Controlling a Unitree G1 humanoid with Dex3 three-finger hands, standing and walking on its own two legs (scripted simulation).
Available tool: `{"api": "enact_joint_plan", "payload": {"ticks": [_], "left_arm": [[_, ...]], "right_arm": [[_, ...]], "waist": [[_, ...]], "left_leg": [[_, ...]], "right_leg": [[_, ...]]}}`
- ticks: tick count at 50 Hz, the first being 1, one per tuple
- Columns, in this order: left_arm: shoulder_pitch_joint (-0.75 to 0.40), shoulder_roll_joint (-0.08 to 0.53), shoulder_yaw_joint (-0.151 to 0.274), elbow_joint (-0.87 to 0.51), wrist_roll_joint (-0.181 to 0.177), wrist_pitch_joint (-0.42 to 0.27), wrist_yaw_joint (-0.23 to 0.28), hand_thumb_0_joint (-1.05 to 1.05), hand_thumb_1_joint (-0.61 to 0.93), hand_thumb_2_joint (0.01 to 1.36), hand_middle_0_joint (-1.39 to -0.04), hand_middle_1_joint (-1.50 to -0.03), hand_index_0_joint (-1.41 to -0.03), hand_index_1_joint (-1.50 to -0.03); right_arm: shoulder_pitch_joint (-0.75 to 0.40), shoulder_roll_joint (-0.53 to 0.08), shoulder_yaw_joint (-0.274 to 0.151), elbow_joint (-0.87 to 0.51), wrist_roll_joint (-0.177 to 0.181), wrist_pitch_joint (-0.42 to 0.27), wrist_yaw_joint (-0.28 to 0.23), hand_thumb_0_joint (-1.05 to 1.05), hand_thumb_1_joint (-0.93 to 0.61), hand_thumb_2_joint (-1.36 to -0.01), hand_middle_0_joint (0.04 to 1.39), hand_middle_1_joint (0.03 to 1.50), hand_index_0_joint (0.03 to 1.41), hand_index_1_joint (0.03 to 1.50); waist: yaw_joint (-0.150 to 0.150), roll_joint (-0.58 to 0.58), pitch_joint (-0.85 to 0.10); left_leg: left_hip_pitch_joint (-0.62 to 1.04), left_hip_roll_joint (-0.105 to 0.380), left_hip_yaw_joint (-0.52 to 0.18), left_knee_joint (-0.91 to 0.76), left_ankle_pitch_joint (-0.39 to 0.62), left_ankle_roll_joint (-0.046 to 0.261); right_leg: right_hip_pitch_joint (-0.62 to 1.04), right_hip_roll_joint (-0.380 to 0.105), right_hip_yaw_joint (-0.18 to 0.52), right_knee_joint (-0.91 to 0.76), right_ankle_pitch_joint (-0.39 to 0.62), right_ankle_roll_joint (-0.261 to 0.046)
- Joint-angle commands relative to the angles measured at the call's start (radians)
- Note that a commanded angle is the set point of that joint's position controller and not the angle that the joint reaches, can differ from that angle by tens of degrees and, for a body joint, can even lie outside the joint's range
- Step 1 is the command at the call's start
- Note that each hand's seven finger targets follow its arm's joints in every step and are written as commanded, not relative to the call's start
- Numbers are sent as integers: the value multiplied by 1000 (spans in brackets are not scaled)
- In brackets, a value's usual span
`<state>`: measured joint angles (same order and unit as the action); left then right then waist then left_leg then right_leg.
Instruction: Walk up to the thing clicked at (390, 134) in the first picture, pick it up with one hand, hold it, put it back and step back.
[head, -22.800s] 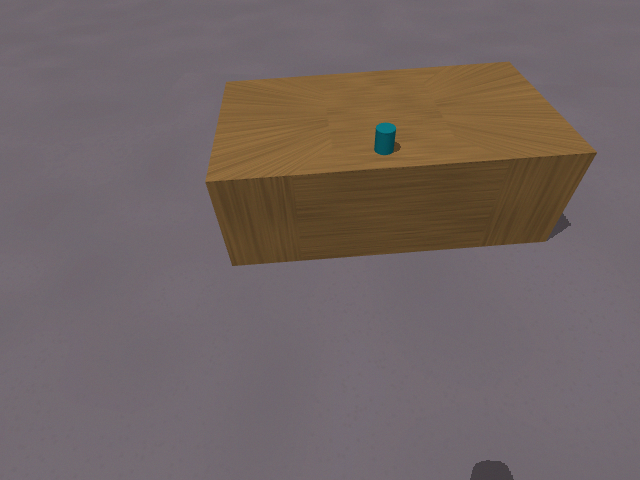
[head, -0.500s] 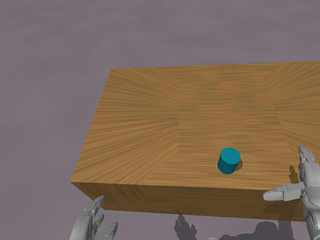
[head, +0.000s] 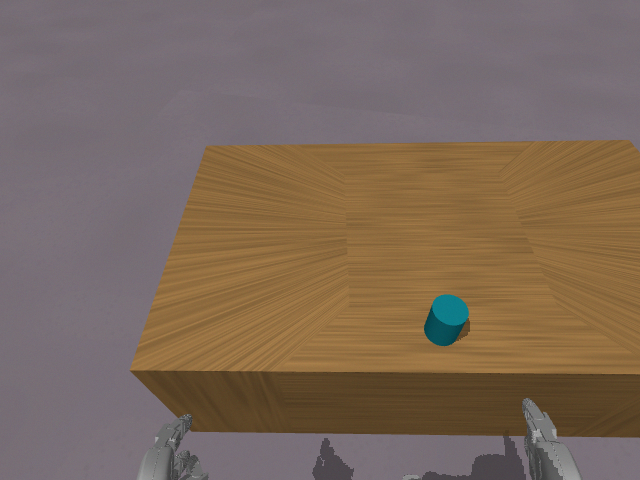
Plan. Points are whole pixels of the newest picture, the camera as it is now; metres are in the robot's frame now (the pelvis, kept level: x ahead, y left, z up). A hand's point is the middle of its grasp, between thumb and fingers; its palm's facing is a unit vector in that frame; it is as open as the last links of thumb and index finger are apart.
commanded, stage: home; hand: right
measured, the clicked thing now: (445, 320) +0.46 -0.21 -0.23
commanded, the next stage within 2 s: stand in 1.90 s
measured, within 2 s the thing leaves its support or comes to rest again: neither
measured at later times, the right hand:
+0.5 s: hand (505, 470) +0.17 -0.18 -0.06, palm faces +0.11 +0.96 -0.28, open 17.6 cm
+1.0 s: hand (503, 449) +0.19 -0.19 -0.06, palm faces +0.10 +0.96 -0.27, open 17.5 cm
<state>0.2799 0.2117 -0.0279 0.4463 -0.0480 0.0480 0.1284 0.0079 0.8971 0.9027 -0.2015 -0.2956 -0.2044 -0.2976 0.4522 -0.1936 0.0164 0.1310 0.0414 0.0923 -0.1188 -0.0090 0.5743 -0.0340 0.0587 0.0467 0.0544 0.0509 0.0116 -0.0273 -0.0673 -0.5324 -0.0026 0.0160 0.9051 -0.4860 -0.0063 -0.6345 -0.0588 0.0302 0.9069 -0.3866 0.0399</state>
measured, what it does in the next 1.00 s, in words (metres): stands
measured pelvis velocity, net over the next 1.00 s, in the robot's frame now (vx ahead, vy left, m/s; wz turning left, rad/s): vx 0.02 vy -0.01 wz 0.01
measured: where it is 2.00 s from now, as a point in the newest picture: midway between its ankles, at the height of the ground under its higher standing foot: outside the picture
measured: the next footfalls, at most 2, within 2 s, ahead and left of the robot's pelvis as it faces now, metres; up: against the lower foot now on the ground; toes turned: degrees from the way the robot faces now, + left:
none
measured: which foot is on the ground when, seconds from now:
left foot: down 0.00-1.00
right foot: down 0.00-1.00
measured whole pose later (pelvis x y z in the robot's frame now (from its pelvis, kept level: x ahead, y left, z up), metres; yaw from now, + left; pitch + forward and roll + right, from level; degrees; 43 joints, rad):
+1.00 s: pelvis +0.02 -0.01 +0.00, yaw +1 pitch +7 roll +1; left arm 0.26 0.21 -0.02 0.51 -0.02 -0.09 0.15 0.01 0.90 0.91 -0.20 -0.30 -0.21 -0.30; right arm 0.45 -0.20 0.01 0.03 0.02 0.23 -0.13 -0.01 0.56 -0.04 0.06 0.05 0.05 0.05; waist 0.02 -0.02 -0.09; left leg -0.51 0.00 0.01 0.89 -0.51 -0.02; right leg -0.62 -0.06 0.02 0.92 -0.43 0.03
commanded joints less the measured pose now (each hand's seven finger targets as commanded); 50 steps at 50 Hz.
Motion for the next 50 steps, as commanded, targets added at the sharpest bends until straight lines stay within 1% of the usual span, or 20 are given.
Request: {"api": "enact_joint_plan", "payload": {"ticks": [1,4,5,9,11,12,13,17,18,21,22,26,29,32,33,34,35,38,43,50], "left_arm": [[-72,106,55,-153,13,-97,20,0,897,902,-201,-299,-200,-300],[-74,113,59,-138,16,-117,21,0,897,902,-201,-300,-200,-300],[-76,109,56,-130,17,-122,18,0,897,902,-201,-300,-200,-301],[-99,105,52,-133,17,-141,13,0,897,902,-201,-300,-200,-301],[-94,119,59,-127,17,-149,14,0,897,902,-201,-301,-200,-302],[-97,117,58,-134,19,-153,13,0,897,902,-201,-301,-200,-302],[-95,118,59,-128,18,-156,15,0,897,903,-201,-302,-200,-302],[-86,120,60,-127,20,-170,22,0,897,903,-201,-303,-201,-303],[-81,125,60,-123,18,-173,25,0,897,903,-201,-303,-201,-303],[-83,123,62,-123,22,-182,33,0,897,903,-201,-303,-201,-303],[-82,124,61,-119,21,-184,34,0,897,903,-201,-303,-201,-303],[-76,123,61,-109,25,-191,34,0,897,903,-201,-304,-201,-304],[-70,119,61,-87,28,-189,36,0,897,903,-201,-303,-201,-303],[-86,120,60,-99,28,-190,35,0,897,903,-201,-303,-201,-303],[-81,122,63,-98,29,-191,37,0,897,903,-201,-304,-201,-304],[-83,121,62,-95,29,-191,35,0,897,903,-201,-304,-201,-304],[-78,120,60,-87,28,-192,34,0,897,903,-201,-303,-201,-303],[-78,117,62,-93,31,-190,36,0,897,903,-201,-304,-201,-304],[-68,122,66,-83,34,-191,34,0,897,903,-201,-304,-201,-304],[-76,122,64,-87,34,-194,33,0,897,903,-201,-304,-201,-304]], "right_arm": [[-85,-123,-72,-235,-12,-51,-25,0,573,-40,50,49,50,49],[-32,-115,-62,-210,-16,-31,-27,0,583,-34,49,47,49,47],[-23,-115,-65,-202,-16,-26,-28,0,580,-36,49,48,49,48],[-17,-104,-53,-213,-15,-19,-27,0,568,-42,50,49,50,49],[-17,-119,-72,-207,-17,-14,-29,0,576,-37,49,48,49,48],[-24,-109,-58,-224,-17,-15,-26,0,565,-43,50,49,50,49],[-35,-125,-76,-229,-15,-14,-26,0,575,-37,49,47,49,47],[-41,-129,-78,-266,-16,-9,-27,0,587,-30,48,45,48,45],[-55,-122,-71,-263,-15,-6,-26,0,606,-18,46,42,46,42],[-40,-123,-70,-285,-19,-1,-32,0,577,-35,49,47,49,47],[-37,-107,-52,-269,-20,3,-31,0,569,-40,49,48,49,48],[-32,-83,-40,-264,-24,20,-35,0,581,-33,48,46,48,46],[-9,-111,-72,-236,-26,33,-37,0,557,-47,50,50,51,50],[-38,-99,-54,-265,-27,39,-36,0,569,-40,49,48,49,48],[-22,-110,-73,-259,-27,43,-37,0,568,-40,49,48,49,48],[-20,-98,-58,-258,-27,47,-35,0,550,-50,51,51,51,51],[-16,-113,-74,-249,-24,52,-35,0,556,-47,50,50,51,50],[-10,-108,-68,-265,-27,59,-32,0,565,-42,49,49,49,49],[-24,-100,-63,-284,-30,76,-29,0,582,-32,48,46,48,46],[-28,-108,-65,-282,-28,91,-28,0,594,-25,46,44,46,44]], "waist": [[24,49,-141],[16,50,-131],[5,45,-100],[1,45,-44],[2,45,-32],[2,34,-39],[3,28,-29],[3,14,-90],[15,9,-71],[7,5,-143],[12,23,-131],[13,17,-144],[5,17,-130],[4,4,-117],[0,18,-137],[4,14,-126],[0,10,-118],[5,9,-148],[9,-17,-160],[7,-20,-127]], "left_leg": [[-19,12,-33,-216,182,-15],[-24,11,-28,-220,170,-14],[-28,10,-18,-221,149,-11],[-69,7,-17,-242,51,-3],[-86,2,-8,-240,18,1],[-85,3,-13,-237,22,1],[-92,-1,-6,-240,5,3],[-58,-11,9,-210,69,3],[-68,-12,12,-210,64,4],[-26,-14,17,-188,151,1],[-30,-17,21,-182,170,-1],[-22,-21,31,-165,213,1],[-19,-23,36,-165,229,1],[-19,-23,36,-169,220,1],[-8,-23,35,-163,251,-1],[-7,-23,38,-160,258,-1],[-8,-22,32,-166,267,-4],[10,-20,30,-160,331,-10],[5,-24,37,-146,339,-5],[0,-25,39,-157,297,-3]], "right_leg": [[155,44,-60,-91,96,-61],[144,46,-63,-91,92,-60],[132,47,-63,-99,81,-58],[108,46,-63,-117,19,-51],[109,42,-59,-127,-4,-50],[112,43,-61,-128,-3,-48],[107,42,-60,-129,-17,-49],[132,41,-57,-130,17,-51],[134,39,-57,-135,6,-50],[161,38,-55,-119,76,-53],[162,36,-53,-117,93,-53],[179,33,-48,-115,139,-51],[165,34,-47,-114,162,-51],[168,32,-47,-122,154,-48],[175,32,-47,-114,184,-51],[178,31,-45,-117,192,-49],[172,34,-50,-112,194,-50],[188,34,-52,-98,245,-52],[212,28,-46,-103,277,-45],[185,29,-46,-115,229,-43]]}}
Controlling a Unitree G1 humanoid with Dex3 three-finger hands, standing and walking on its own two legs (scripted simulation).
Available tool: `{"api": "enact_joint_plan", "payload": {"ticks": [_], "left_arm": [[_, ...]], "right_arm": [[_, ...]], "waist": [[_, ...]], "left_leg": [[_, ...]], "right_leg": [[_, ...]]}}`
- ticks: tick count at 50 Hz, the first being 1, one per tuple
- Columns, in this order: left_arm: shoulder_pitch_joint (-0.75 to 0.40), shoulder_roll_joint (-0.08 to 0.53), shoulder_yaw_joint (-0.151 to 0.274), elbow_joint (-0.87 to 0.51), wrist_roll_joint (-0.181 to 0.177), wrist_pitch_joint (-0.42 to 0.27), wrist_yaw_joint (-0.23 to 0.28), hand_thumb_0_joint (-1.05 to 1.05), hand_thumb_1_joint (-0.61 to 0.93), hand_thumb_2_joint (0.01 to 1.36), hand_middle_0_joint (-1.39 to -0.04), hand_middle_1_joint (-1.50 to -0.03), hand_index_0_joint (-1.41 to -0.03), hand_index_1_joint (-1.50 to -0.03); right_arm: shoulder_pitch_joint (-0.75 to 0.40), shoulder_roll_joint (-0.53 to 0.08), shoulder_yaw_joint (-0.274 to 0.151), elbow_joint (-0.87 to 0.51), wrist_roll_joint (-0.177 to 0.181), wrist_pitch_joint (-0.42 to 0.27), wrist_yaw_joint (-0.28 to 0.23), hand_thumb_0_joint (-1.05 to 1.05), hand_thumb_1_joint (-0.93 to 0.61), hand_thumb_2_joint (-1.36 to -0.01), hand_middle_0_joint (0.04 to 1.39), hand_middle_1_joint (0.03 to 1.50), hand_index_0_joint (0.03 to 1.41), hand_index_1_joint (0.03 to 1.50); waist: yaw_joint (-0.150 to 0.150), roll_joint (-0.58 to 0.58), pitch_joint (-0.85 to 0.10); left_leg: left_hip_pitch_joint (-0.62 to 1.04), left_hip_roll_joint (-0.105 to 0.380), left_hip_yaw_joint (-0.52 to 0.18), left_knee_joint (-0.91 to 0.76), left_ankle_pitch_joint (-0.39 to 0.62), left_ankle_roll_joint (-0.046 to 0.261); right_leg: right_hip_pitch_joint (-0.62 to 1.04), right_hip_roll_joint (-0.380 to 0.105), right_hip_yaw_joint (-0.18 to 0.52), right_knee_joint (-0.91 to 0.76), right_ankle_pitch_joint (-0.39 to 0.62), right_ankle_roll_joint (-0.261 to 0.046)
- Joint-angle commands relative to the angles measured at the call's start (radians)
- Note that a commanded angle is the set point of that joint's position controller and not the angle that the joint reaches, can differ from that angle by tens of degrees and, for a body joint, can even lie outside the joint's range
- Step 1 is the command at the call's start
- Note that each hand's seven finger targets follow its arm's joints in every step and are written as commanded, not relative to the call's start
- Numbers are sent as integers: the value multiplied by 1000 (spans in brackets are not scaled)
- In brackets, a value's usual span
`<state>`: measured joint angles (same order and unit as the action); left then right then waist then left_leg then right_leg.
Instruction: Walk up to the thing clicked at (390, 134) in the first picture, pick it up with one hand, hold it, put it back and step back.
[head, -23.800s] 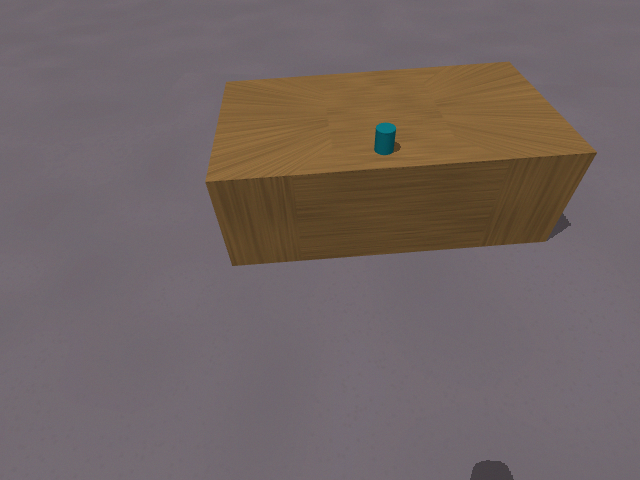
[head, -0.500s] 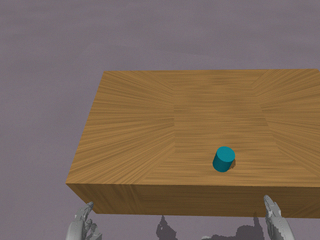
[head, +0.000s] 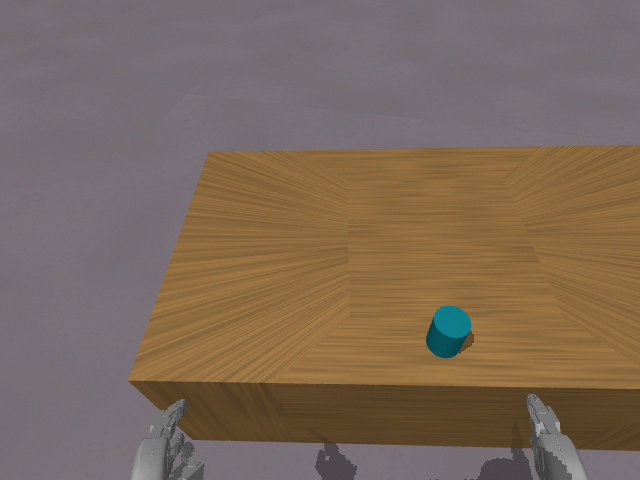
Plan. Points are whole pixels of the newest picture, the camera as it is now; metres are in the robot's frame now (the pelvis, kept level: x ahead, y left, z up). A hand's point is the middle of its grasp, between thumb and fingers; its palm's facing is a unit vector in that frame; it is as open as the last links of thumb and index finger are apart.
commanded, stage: home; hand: right
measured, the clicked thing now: (447, 332) +0.44 -0.21 -0.23
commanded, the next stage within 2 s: stand in 0.90 s
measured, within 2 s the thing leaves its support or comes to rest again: neither
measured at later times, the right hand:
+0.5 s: hand out of the picture +0.16 -0.18 -0.06, palm faces +0.11 +0.96 -0.28, open 17.6 cm
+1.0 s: hand out of the picture +0.15 -0.17 -0.06, palm faces +0.08 +0.95 -0.30, open 17.6 cm
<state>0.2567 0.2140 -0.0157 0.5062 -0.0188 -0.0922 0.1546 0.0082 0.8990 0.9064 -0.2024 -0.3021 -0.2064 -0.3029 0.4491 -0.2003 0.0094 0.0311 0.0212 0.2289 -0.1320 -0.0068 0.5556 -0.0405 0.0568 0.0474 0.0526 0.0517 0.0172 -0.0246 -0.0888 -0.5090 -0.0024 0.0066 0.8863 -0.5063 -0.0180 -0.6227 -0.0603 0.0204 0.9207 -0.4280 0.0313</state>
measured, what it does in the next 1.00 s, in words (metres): stands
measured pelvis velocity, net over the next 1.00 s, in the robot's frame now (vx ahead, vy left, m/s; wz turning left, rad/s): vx -0.01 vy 0.01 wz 0.00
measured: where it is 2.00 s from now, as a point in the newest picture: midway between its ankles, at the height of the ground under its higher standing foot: outside the picture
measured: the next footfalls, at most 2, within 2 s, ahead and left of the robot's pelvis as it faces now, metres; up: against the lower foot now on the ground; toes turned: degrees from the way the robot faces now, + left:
none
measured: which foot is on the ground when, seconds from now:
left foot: down 0.00-1.00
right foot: down 0.00-1.00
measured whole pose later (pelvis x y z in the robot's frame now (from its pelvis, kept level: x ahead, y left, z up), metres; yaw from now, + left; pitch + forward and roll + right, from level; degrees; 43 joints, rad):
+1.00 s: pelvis -0.01 +0.01 +0.00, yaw +0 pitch +6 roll +1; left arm 0.26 0.22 -0.02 0.54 0.01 -0.12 0.17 0.01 0.90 0.91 -0.20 -0.30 -0.21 -0.30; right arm 0.44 -0.21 0.02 0.06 0.00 0.21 -0.12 -0.01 0.57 -0.03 0.05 0.04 0.05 0.05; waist 0.01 -0.03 -0.07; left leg -0.53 -0.01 0.01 0.92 -0.50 -0.01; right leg -0.63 -0.06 0.02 0.93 -0.41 0.04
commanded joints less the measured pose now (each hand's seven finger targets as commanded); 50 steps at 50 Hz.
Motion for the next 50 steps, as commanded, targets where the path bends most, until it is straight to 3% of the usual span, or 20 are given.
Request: {"api": "enact_joint_plan", "payload": {"ticks": [1,6,10,14,15,22,38,43,48,49,50], "left_arm": [[-46,122,54,-150,5,-55,7,0,897,903,-201,-304,-201,-304],[-55,118,51,-159,5,-56,11,0,897,903,-201,-304,-201,-304],[-52,119,52,-158,5,-60,13,0,898,903,-201,-305,-201,-304],[-53,121,49,-157,5,-62,14,0,897,903,-201,-304,-201,-304],[-47,120,54,-153,7,-63,17,0,897,903,-201,-305,-201,-304],[-49,117,50,-150,8,-68,20,0,897,903,-201,-305,-201,-305],[-64,121,48,-154,7,-77,26,0,898,903,-201,-305,-201,-304],[-55,121,50,-151,8,-82,30,0,898,903,-201,-305,-201,-305],[-53,121,49,-144,8,-82,31,0,898,903,-201,-305,-201,-305],[-108,263,72,73,137,-23,-28,0,898,904,-201,-306,-201,-305],[-87,272,93,83,140,1,-65,0,898,903,-201,-305,-201,-305]], "right_arm": [[-17,-97,-60,-174,-11,-44,-15,0,584,-31,48,46,48,46],[-21,-93,-49,-186,-9,-41,-13,0,590,-26,47,44,47,44],[-14,-102,-66,-170,-10,-34,-16,0,583,-31,47,45,47,45],[-28,-96,-54,-182,-9,-29,-15,0,595,-24,46,43,46,43],[-29,-98,-61,-207,-9,-33,-16,0,593,-24,46,43,46,43],[-18,-88,-50,-184,-10,-27,-15,0,608,-16,45,41,45,41],[-37,-112,-62,-213,-8,-40,-17,0,585,-29,47,45,47,45],[-13,-93,-52,-206,-9,-38,-16,0,591,-25,46,44,46,44],[-33,-104,-60,-200,-8,-38,-16,0,583,-30,47,45,47,45],[-145,-277,-100,151,-131,-143,39,0,552,-48,50,50,50,50],[-124,-279,-110,241,-128,-187,62,0,541,-55,51,52,51,52]], "waist": [[4,-12,-121],[4,28,-121],[1,29,-129],[5,-11,-88],[-1,-9,-124],[6,11,-107],[-2,-12,-75],[4,14,-116],[4,6,-94],[-27,68,-17],[-14,67,-32]], "left_leg": [[-24,-26,50,-132,322,9],[-20,-21,40,-146,332,-1],[-25,-24,43,-143,306,3],[-52,-27,46,-145,251,11],[-35,-24,45,-143,268,10],[-40,-22,40,-144,283,5],[-73,-21,34,-164,154,14],[-59,-23,37,-150,207,10],[-63,-23,38,-144,223,10],[43,53,-87,-174,210,74],[63,73,-112,-180,250,96]], "right_leg": [[182,29,-35,-128,279,-36],[166,33,-42,-110,262,-44],[160,33,-40,-116,245,-41],[152,32,-39,-135,202,-35],[163,32,-37,-125,217,-38],[152,33,-41,-115,220,-40],[123,38,-44,-132,106,-36],[142,35,-41,-119,154,-38],[137,34,-41,-119,170,-37],[215,-8,27,-142,253,-96],[225,-2,6,-133,255,-109]]}}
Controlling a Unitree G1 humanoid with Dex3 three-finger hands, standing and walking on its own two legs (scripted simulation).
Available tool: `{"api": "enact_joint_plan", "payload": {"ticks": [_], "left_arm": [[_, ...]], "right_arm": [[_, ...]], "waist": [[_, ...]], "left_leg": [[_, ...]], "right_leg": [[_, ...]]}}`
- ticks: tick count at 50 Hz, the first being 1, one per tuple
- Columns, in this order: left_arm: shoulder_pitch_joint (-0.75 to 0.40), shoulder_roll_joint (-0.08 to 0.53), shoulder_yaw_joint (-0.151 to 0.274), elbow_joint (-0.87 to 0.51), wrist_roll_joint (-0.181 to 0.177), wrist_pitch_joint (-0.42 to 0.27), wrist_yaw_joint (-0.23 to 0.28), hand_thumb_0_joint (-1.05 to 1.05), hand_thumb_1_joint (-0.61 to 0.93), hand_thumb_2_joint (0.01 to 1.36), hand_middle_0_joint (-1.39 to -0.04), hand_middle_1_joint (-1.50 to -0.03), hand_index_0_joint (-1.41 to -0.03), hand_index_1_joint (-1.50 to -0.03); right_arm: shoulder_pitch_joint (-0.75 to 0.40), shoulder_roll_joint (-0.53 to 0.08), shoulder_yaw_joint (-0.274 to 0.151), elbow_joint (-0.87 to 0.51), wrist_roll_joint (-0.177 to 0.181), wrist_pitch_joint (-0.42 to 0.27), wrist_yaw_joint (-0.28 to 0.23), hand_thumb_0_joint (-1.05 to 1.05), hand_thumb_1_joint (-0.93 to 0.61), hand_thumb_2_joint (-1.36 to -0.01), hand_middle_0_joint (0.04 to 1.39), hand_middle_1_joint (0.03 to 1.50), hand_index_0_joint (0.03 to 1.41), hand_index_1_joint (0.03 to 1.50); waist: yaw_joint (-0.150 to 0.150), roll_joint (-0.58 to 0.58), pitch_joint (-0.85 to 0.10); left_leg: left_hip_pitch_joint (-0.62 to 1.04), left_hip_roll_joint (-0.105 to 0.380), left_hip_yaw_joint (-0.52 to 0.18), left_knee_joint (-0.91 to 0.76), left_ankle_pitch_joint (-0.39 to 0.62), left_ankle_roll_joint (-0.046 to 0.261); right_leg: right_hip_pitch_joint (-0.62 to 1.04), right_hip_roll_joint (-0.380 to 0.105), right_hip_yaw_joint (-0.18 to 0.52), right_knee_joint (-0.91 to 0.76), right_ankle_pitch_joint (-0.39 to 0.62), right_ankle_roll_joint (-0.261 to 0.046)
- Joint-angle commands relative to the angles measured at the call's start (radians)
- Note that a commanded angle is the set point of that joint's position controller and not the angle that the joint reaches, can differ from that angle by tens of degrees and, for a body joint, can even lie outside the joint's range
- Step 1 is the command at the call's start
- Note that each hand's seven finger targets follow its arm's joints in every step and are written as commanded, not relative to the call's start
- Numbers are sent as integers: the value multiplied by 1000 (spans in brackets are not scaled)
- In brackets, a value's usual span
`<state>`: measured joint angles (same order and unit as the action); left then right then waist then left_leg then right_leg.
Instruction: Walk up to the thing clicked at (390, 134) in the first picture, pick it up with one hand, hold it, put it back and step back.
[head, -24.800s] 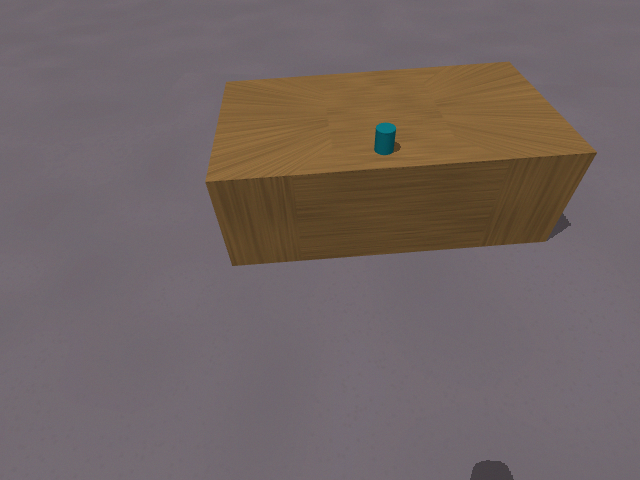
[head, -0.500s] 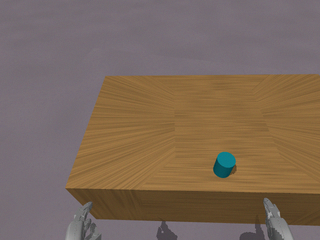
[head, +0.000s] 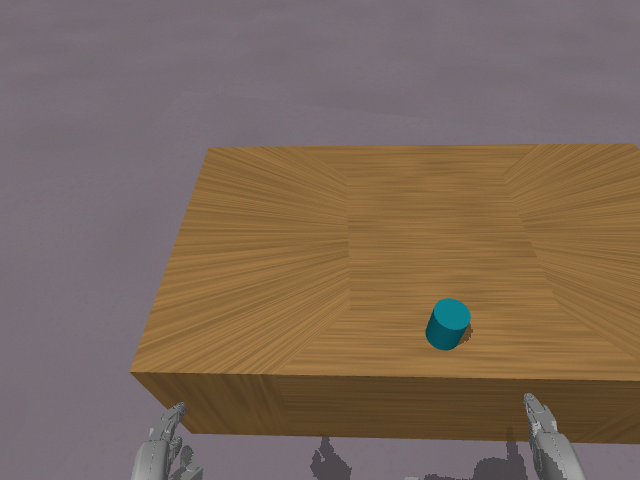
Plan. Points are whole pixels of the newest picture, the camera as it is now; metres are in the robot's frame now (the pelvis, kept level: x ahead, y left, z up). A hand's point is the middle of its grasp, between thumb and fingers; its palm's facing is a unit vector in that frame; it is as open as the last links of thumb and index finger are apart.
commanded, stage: stand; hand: right
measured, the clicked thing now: (446, 324) +0.45 -0.21 -0.23
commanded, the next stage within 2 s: none
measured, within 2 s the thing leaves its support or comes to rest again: neither
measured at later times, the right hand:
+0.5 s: hand out of the picture +0.09 -0.26 -0.11, palm faces -0.05 +0.93 -0.36, open 8.5 cm
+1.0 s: hand out of the picture +0.05 -0.26 -0.11, palm faces -0.05 +0.94 -0.33, open 7.4 cm
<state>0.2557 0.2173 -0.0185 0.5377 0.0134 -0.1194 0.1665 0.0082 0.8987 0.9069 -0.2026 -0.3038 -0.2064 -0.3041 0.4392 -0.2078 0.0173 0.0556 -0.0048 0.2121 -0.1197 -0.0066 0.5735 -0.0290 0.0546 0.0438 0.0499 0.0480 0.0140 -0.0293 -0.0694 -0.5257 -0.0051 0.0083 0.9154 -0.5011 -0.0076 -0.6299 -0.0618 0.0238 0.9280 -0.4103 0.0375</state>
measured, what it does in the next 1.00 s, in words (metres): rises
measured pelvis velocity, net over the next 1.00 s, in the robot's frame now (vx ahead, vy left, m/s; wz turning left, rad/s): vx -0.01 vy -0.02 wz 0.02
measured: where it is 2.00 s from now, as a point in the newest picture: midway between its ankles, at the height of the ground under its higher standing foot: outside the picture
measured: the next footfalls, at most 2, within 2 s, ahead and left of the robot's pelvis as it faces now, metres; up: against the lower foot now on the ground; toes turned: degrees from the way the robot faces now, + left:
none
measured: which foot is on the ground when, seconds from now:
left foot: down 0.00-1.00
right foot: down 0.00-1.00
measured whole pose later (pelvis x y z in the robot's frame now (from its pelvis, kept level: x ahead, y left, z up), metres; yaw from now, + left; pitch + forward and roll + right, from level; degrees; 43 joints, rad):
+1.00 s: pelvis -0.01 -0.02 +0.06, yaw +1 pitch -4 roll +0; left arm 0.12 0.33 0.01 1.16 0.02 -0.01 0.00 0.00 0.90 0.90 -0.20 -0.30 -0.20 -0.30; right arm 0.17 -0.33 0.00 1.12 -0.02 0.00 -0.01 0.01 -0.90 -0.90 0.21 0.30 0.20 0.30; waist 0.01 0.00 0.06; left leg -0.08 0.03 -0.03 0.38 -0.23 -0.04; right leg -0.16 -0.03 -0.04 0.38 -0.15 0.01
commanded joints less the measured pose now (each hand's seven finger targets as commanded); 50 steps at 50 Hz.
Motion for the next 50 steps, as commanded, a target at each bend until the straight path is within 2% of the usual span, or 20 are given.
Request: {"api": "enact_joint_plan", "payload": {"ticks": [1,2,3,5,7,9,11,12,15,18,19,21,26,31,35,37,39,46,49,50], "left_arm": [[-88,262,101,56,101,35,-94,0,900,900,-200,-300,-200,-301],[-103,242,96,62,92,46,-106,0,900,900,-200,-300,-200,-301],[-109,236,92,77,70,52,-116,0,900,900,-200,-300,-200,-301],[-97,243,86,104,41,61,-143,0,900,900,-200,-300,-200,-301],[-97,255,92,145,34,65,-155,0,900,900,-200,-300,-200,-301],[-115,264,92,185,39,67,-160,0,900,900,-200,-300,-200,-301],[-130,268,92,208,36,67,-162,0,900,900,-200,-300,-200,-301],[-120,270,91,223,34,68,-160,0,900,900,-200,-300,-200,-301],[-100,276,92,276,19,73,-154,0,900,900,-200,-300,-200,-301],[-114,292,94,321,15,82,-152,0,900,900,-200,-300,-200,-301],[-112,292,91,337,17,85,-150,0,900,900,-200,-300,-200,-301],[-123,304,90,363,13,90,-150,0,900,900,-200,-300,-200,-301],[-124,306,82,436,6,96,-147,0,900,900,-200,-300,-200,-301],[-153,301,76,484,3,100,-150,0,900,900,-200,-300,-200,-301],[-165,304,75,518,4,96,-153,0,900,900,-200,-300,-200,-301],[-168,302,72,532,7,96,-152,0,900,900,-200,-300,-200,-301],[-187,304,72,537,5,94,-154,0,900,900,-200,-300,-200,-301],[-191,313,70,568,4,92,-156,0,900,900,-200,-300,-200,-301],[-186,311,68,576,5,91,-156,0,900,900,-200,-300,-200,-301],[-189,320,69,579,6,91,-157,0,900,900,-200,-300,-200,-301]], "right_arm": [[-122,-275,-117,246,-97,-197,59,0,461,-135,131,132,131,132],[-135,-276,-110,268,-92,-215,67,0,381,-215,200,212,200,212],[-135,-274,-102,308,-82,-231,76,0,301,-295,200,292,200,292],[-160,-283,-101,365,-53,-244,90,0,141,-455,200,300,200,300],[-201,-275,-100,426,-42,-245,94,0,-19,-615,200,300,200,300],[-195,-263,-93,493,-41,-250,94,0,-179,-775,200,300,200,300],[-185,-273,-93,551,-45,-257,93,0,-339,-900,200,300,200,300],[-188,-282,-97,578,-42,-259,92,0,-419,-900,200,300,200,300],[-191,-301,-100,656,-38,-264,87,0,-659,-900,200,300,200,300],[-196,-304,-92,719,-32,-261,82,0,-899,-900,200,300,200,300],[-212,-302,-91,739,-29,-259,81,0,-900,-900,200,300,200,300],[-204,-303,-84,782,-27,-254,79,0,-900,-900,200,300,200,300],[-229,-306,-72,870,-22,-251,79,0,-900,-900,200,300,200,300],[-262,-316,-63,928,-21,-248,81,0,-900,-900,200,300,200,300],[-280,-310,-58,964,-19,-249,84,0,-900,-900,200,300,200,300],[-295,-316,-61,976,-18,-245,86,0,-900,-900,200,300,200,300],[-281,-314,-59,993,-19,-244,87,0,-900,-900,200,300,200,300],[-300,-312,-58,1015,-18,-238,94,0,-900,-900,200,300,200,300],[-309,-320,-58,1020,-17,-238,95,0,-900,-900,200,300,200,300],[-305,-316,-56,1022,-18,-237,97,0,-900,-900,200,300,200,300]], "waist": [[-6,71,-57],[-7,84,-35],[-5,105,-25],[4,126,-23],[1,64,-24],[-14,-6,4],[-23,-15,-9],[-19,3,-19],[-8,28,-29],[-15,18,-7],[-8,15,5],[-23,4,19],[-14,18,32],[-10,51,84],[-8,49,90],[-4,40,106],[-12,36,103],[-8,15,113],[-5,24,111],[-7,10,124]], "left_leg": [[86,85,-130,-214,270,92],[75,89,-124,-239,284,91],[92,104,-141,-260,286,89],[83,113,-168,-282,265,82],[76,93,-138,-280,213,68],[110,67,-99,-267,219,55],[162,65,-93,-270,274,53],[192,72,-97,-269,336,53],[242,90,-109,-303,467,58],[260,91,-103,-345,453,49],[256,90,-101,-352,452,46],[281,90,-99,-387,423,41],[314,101,-101,-461,468,32],[305,112,-109,-548,406,26],[336,114,-105,-579,392,22],[330,110,-104,-591,359,19],[331,112,-98,-603,344,21],[350,110,-96,-626,306,20],[355,114,-96,-627,303,23],[349,107,-91,-632,279,21]], "right_leg": [[228,0,6,-134,247,-122],[217,1,7,-135,216,-117],[225,11,-4,-145,177,-108],[268,17,-1,-185,164,-98],[301,13,21,-226,169,-99],[288,-12,64,-289,164,-107],[300,-32,79,-311,211,-116],[319,-31,67,-306,280,-116],[375,-25,38,-301,394,-105],[402,-34,49,-346,389,-105],[415,-41,49,-371,395,-107],[417,-49,60,-408,363,-103],[490,-52,48,-470,398,-92],[520,-41,34,-529,307,-71],[523,-48,37,-564,297,-66],[518,-44,33,-590,246,-62],[529,-49,42,-601,246,-64],[513,-53,47,-640,196,-55],[517,-55,47,-647,210,-51],[498,-52,50,-658,168,-48]]}}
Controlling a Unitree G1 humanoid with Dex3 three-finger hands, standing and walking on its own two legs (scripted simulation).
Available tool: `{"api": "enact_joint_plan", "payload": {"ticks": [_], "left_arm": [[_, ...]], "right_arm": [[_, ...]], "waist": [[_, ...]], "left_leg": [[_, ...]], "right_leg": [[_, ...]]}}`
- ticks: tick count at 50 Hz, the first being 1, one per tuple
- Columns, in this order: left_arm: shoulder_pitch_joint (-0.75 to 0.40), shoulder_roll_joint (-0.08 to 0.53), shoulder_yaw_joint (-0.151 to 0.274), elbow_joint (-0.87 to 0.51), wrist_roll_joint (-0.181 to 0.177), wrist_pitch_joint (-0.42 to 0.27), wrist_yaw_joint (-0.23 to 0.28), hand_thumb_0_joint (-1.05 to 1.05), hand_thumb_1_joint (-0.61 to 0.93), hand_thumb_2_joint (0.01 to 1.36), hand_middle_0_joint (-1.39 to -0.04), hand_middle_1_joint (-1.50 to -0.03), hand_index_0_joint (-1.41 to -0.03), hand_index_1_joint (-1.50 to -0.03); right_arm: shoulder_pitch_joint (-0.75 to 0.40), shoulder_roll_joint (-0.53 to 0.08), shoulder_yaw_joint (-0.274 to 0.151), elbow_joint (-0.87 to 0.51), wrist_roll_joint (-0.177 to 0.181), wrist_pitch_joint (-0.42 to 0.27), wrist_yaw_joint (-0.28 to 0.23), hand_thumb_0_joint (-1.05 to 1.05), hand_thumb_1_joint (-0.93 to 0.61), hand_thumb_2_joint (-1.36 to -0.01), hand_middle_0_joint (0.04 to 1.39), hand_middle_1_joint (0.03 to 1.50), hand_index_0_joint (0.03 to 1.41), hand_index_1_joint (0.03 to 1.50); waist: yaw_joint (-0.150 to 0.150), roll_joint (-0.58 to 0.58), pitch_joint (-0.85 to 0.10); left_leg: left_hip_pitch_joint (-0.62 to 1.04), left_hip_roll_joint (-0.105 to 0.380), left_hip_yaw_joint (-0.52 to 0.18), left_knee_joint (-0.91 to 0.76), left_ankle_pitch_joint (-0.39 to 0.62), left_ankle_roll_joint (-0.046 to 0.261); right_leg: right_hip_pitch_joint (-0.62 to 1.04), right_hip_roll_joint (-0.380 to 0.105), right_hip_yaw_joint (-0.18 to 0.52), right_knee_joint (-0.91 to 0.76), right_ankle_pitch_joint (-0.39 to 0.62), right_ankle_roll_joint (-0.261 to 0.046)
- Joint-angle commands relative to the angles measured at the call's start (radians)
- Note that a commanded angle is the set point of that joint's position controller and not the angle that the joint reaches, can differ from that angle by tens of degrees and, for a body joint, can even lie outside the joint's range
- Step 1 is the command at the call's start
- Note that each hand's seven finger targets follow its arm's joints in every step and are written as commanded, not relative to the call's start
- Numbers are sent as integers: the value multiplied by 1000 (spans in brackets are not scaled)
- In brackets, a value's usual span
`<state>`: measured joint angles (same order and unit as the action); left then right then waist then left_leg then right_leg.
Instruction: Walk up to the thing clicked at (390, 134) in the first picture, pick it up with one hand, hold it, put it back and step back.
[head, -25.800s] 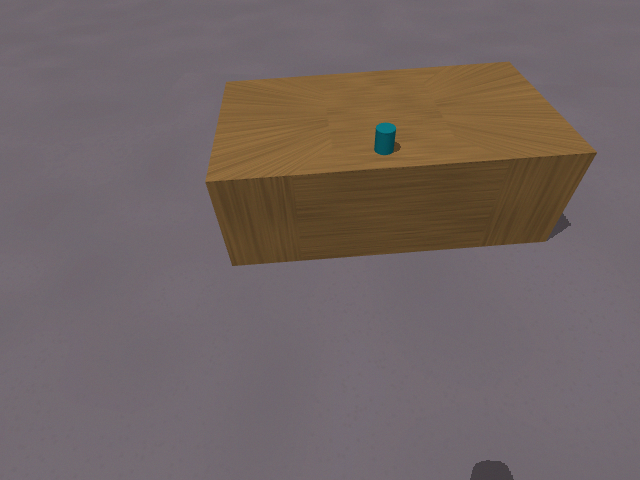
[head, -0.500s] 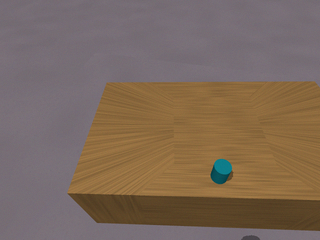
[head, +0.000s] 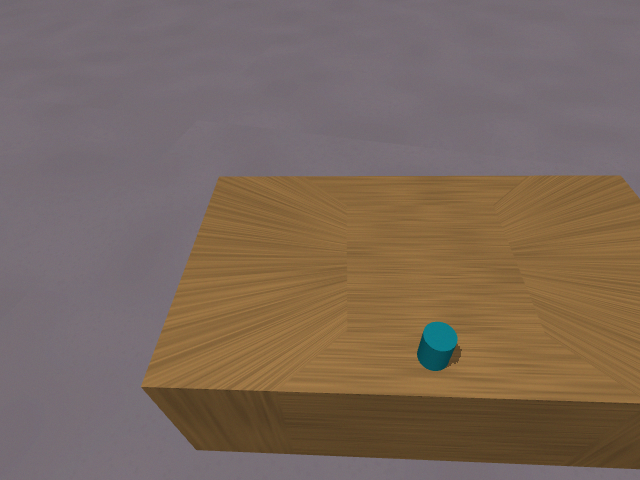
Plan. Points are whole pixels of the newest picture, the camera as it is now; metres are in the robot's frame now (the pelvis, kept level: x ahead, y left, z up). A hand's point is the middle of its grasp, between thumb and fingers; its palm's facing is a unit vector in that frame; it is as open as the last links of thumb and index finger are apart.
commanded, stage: stand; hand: right
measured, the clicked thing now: (436, 346) +0.45 -0.20 -0.29
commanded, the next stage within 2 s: step back in 1.52 s
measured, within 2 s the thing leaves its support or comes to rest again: neither
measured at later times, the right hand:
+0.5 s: hand out of the picture +0.05 -0.24 -0.16, palm faces -0.04 +0.94 -0.34, open 7.4 cm
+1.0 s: hand out of the picture +0.08 -0.25 -0.16, palm faces -0.03 +0.94 -0.34, open 7.4 cm
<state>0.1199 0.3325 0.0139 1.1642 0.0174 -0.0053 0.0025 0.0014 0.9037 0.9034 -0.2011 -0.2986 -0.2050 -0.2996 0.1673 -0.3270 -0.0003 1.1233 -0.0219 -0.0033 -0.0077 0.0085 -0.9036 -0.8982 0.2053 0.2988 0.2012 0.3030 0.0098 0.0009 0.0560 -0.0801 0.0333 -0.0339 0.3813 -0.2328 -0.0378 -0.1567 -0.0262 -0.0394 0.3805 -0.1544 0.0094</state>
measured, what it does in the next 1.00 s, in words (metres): stands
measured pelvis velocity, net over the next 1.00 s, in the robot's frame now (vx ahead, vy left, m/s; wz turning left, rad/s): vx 0.02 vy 0.01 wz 0.00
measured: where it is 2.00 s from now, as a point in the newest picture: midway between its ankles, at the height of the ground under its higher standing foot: outside the picture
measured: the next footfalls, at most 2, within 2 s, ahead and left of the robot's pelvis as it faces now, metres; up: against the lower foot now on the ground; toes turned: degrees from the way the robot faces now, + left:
none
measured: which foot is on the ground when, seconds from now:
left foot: down 0.00-1.00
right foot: down 0.00-1.00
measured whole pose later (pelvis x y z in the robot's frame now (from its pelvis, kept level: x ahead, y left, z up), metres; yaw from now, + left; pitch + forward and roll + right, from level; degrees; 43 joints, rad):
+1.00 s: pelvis +0.02 +0.01 +0.00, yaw +0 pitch -3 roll +0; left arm 0.10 0.34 0.00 1.16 0.01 -0.01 0.00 0.00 0.90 0.90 -0.20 -0.30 -0.21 -0.30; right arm 0.13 -0.35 0.01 1.14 -0.01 -0.01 0.00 0.01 -0.90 -0.90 0.21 0.30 0.20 0.30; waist 0.01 0.00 0.05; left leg -0.05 0.03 -0.02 0.32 -0.22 -0.03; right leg -0.14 -0.03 -0.03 0.34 -0.16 0.02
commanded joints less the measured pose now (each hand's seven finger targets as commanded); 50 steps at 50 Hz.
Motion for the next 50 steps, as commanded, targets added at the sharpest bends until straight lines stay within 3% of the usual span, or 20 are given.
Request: {"api": "enact_joint_plan", "payload": {"ticks": [1,18,26,31,42,50], "left_arm": [[-62,209,37,-51,1,-23,8,0,900,900,-200,-300,-200,-301],[-42,209,25,-41,-3,-23,4,0,900,900,-200,-300,-200,-301],[-42,210,23,-43,-8,-22,3,0,900,900,-200,-300,-200,-301],[-48,212,23,-47,-8,-23,5,0,900,900,-200,-300,-200,-301],[-57,217,25,-54,-10,-23,7,0,900,900,-200,-300,-200,-301],[-57,219,24,-59,-9,-24,8,0,900,900,-200,-300,-200,-301]], "right_arm": [[-25,-195,-38,-46,-1,-20,-14,0,-900,-900,200,300,200,300],[-39,-221,-33,-33,4,-22,-11,0,-900,-900,200,300,200,300],[-37,-223,-29,-31,4,-25,-12,0,-900,-900,200,300,200,300],[-44,-225,-32,-34,7,-27,-13,0,-900,-900,200,300,200,300],[-55,-232,-33,-33,8,-26,-12,0,-900,-900,200,300,200,300],[-64,-231,-34,-35,8,-23,-11,0,-900,-900,200,300,200,300]], "waist": [[-8,-18,-16],[-1,3,-27],[-1,13,-32],[-6,-4,-63],[-7,-2,-82],[-7,0,-76]], "left_leg": [[-92,73,-46,-95,22,52],[-94,83,-52,-115,35,55],[-82,89,-52,-127,78,52],[-48,94,-50,-111,173,48],[-34,97,-42,-113,207,47],[-31,97,-43,-113,197,44]], "right_leg": [[36,-94,119,-109,-78,-24],[49,-93,111,-95,-21,-18],[60,-98,104,-75,40,-22],[74,-102,98,-65,122,-23],[102,-110,96,-63,183,-23],[95,-111,95,-73,174,-23]]}}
